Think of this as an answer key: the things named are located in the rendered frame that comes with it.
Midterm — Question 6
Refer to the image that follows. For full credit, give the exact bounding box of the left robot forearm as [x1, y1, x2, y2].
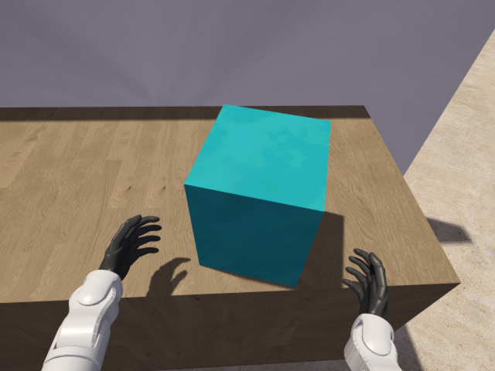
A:
[41, 270, 123, 371]

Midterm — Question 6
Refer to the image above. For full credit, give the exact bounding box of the pedestal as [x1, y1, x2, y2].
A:
[0, 105, 461, 371]

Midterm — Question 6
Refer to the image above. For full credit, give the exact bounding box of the carton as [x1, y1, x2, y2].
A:
[184, 104, 331, 287]

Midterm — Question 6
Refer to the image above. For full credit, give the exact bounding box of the left robot hand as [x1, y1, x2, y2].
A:
[98, 215, 162, 281]

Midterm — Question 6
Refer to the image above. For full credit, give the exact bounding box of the right robot hand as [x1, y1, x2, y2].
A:
[342, 248, 387, 321]

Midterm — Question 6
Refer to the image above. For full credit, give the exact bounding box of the right robot forearm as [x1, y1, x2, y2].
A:
[344, 314, 402, 371]

